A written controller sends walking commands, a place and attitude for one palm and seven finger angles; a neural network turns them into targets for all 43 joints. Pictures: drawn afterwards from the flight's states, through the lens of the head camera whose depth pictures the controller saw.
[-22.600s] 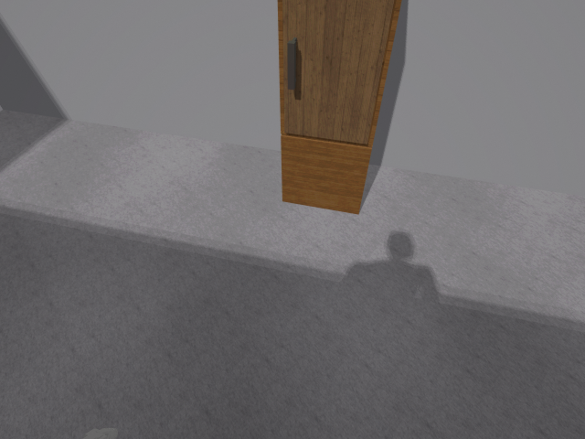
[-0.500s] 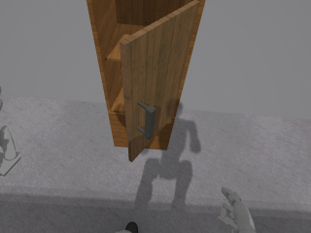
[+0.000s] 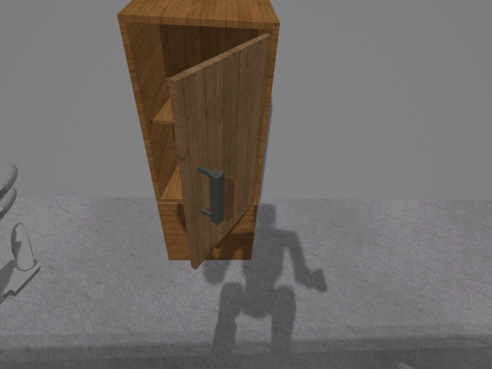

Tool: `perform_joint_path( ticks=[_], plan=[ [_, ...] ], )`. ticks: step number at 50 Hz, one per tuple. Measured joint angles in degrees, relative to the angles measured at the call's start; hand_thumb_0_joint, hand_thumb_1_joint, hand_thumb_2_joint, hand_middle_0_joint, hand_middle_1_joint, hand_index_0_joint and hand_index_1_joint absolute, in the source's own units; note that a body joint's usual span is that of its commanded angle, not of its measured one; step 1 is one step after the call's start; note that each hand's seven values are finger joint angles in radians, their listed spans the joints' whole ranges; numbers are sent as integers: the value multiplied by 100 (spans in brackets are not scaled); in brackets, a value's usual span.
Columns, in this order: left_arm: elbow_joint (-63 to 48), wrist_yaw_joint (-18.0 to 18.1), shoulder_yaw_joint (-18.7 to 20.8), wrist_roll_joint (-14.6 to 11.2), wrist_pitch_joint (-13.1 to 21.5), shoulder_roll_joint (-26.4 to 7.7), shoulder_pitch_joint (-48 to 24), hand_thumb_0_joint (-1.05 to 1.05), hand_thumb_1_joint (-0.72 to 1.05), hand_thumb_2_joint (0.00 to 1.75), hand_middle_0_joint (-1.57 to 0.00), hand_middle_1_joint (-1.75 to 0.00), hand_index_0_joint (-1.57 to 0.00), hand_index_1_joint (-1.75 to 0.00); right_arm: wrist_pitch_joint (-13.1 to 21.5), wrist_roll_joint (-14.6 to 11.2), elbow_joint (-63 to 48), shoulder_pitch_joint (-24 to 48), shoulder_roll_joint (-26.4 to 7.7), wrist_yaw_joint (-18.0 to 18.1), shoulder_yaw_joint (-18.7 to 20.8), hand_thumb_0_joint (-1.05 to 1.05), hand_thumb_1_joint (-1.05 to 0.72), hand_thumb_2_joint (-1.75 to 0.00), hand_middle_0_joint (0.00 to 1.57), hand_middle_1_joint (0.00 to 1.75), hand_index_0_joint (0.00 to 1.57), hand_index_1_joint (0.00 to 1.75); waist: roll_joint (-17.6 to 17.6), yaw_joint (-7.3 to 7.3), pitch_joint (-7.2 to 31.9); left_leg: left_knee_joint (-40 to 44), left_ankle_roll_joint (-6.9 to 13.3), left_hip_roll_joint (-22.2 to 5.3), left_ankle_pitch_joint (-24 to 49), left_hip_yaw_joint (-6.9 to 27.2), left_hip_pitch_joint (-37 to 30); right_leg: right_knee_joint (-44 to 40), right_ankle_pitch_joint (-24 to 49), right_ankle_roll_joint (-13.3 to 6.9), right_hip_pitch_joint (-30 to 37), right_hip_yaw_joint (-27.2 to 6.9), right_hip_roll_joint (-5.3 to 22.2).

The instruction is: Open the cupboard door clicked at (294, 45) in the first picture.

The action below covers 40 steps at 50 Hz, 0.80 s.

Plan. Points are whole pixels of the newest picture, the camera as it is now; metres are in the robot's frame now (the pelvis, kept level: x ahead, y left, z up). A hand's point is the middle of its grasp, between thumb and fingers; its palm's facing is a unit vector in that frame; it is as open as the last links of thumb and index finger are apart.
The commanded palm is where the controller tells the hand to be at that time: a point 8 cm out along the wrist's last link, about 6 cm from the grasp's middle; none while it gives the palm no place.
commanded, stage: stop stepping back and stand still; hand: left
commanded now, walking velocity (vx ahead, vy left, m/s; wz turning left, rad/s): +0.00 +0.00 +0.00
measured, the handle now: (209, 195) +0.52 +0.10 -0.03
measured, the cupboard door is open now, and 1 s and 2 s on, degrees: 56 56 56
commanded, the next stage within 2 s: let the arm hang, fingers relaxed in 0.34 s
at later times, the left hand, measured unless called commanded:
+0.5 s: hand (58, 273) +0.22 +0.27 +0.11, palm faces +0.33 -0.82 -0.46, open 7.4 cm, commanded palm none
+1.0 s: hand out of the picture -0.12 +0.16 -0.16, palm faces +0.04 -0.98 -0.20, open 7.3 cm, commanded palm none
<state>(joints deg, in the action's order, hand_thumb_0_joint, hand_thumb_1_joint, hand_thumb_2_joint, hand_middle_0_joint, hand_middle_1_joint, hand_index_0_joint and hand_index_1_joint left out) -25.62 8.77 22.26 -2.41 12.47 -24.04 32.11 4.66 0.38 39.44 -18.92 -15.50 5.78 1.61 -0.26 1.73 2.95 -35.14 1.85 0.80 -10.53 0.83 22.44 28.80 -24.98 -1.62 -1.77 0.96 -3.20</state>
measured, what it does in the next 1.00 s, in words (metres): stands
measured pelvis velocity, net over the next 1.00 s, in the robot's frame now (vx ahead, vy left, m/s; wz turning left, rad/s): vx -0.01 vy -0.01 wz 0.02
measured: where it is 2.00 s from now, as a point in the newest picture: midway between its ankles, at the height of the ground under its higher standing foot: outside the picture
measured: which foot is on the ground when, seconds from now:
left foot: down 0.00-1.00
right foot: down 0.00-1.00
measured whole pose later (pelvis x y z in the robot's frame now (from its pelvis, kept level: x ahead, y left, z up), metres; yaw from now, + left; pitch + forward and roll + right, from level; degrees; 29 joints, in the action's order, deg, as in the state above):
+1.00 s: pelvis -0.01 -0.01 +0.01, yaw +1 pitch -3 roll -1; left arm 67.7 1.8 -0.1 0.3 -1.9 -10.2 24.7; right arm -2.3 0.9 64.7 -17.5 -9.1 2.3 -0.3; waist 0.1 -0.1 -4.8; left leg -26.8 0.8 1.4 -6.2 2.9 18.1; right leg 23.7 -19.8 -3.3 -1.5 2.4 -3.8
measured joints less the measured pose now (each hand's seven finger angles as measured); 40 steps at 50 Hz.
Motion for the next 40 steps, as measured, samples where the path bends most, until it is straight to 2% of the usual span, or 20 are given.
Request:
perform_joint_path(
  ticks=[3,6,10,12,14,18,20,22,24,27,31,33,35,37,40],
  plan=[
    [73,24,135,5,-11,15,-282,1,89,90,-22,-30,-21,-30,175,49,-14,197,203,-5,-89,2,-90,-90,19,30,20,30,-150,-49,-183,349,53,75,220,-147,-60,283,-11,62,-290,-124,109],
    [-50,34,275,-24,-29,-84,-318,2,89,90,-22,-30,-21,-30,343,96,-186,415,471,-83,-214,2,-90,-90,19,30,20,30,-200,1,-328,817,38,99,555,-204,-92,231,-34,16,-559,-122,96],
    [-348,-39,201,-72,-59,-137,95,2,89,90,-21,-30,-21,-30,331,79,-386,524,642,-205,-349,1,-90,-90,20,30,21,30,41,116,-305,938,-73,52,532,-55,19,-236,532,-80,-516,24,18],
    [-459,-66,147,-101,-67,-139,396,1,89,90,-22,-30,-21,-30,244,78,-373,532,652,-237,-381,1,-90,-90,20,30,21,30,139,43,-208,683,-159,6,199,-24,140,-349,556,-98,-486,17,-37],
    [-457,-57,74,-87,-91,-77,553,1,89,90,-22,-30,-21,-30,165,63,-305,516,592,-228,-386,1,-90,-90,20,30,21,30,240,-107,-134,437,-183,-57,137,29,108,-347,523,-97,-432,-38,-115],
    [39,-36,-81,-30,-218,100,51,1,89,90,-22,-30,-22,-30,101,23,-64,532,478,-105,-345,1,-90,-90,20,30,21,30,179,-315,-167,451,-2,29,203,1,-157,-211,354,-30,-257,-70,-37],
    [270,-11,-89,-10,-314,199,-281,1,89,90,-22,-30,-21,-30,122,20,-53,590,437,-57,-350,1,-90,-90,20,30,21,30,100,-349,-214,582,16,89,218,-35,-253,-167,325,-11,-248,-90,34],
    [327,11,-69,3,-368,250,-486,1,89,90,-22,-30,-21,-30,183,26,-114,662,427,-33,-359,1,-90,-90,20,30,21,30,31,-317,-261,761,10,119,322,-50,-308,-193,353,-21,-267,-98,71],
    [1116,-236,-362,222,-286,191,-938,1,89,90,-21,-30,-21,-30,331,16,97,809,254,-266,-283,1,-90,-90,20,30,21,30,145,-314,-179,667,12,113,367,7,-74,-95,368,-30,-478,-22,51],
    [3129,-632,-1144,386,-806,211,-1670,0,90,90,-20,-30,-20,-30,51,42,571,1119,-44,-479,-181,1,-90,-90,20,30,21,30,356,-298,-105,349,21,105,264,42,163,182,241,-43,-679,23,29],
    [5571,-833,-1859,427,-1382,563,-2024,1,91,90,-20,-30,-20,-30,-266,91,942,1193,-148,-542,-129,1,-90,-90,20,30,21,30,234,-52,-183,164,22,142,141,38,121,440,75,-59,-658,35,63],
    [6473,-846,-2076,407,-1526,805,-1999,1,91,90,-20,-30,-20,-30,-376,117,1098,1104,-133,-536,-133,1,-90,-90,20,30,21,30,67,41,-281,221,-1,149,149,43,13,405,74,-56,-560,39,71],
    [7185,-854,-2237,380,-1587,1050,-1896,1,91,90,-20,-30,-20,-30,-469,130,1294,976,-102,-517,-146,1,-90,-90,20,30,21,30,-86,72,-393,344,-20,138,199,60,-97,267,137,-80,-447,46,57],
    [7738,-845,-2322,356,-1589,1262,-1742,1,91,90,-21,-30,-20,-30,-547,126,1520,819,-44,-490,-156,1,-90,-90,20,30,20,30,-205,50,-498,483,-38,116,268,92,-181,77,231,-101,-341,65,28],
    [8354,-783,-2256,322,-1545,1312,-1483,1,96,90,-21,-30,-21,-30,-629,112,1876,565,105,-436,-166,1,-90,-90,19,30,20,30,-292,-51,-625,647,-77,77,360,158,-243,-195,373,-140,-226,110,-27]
  ],
)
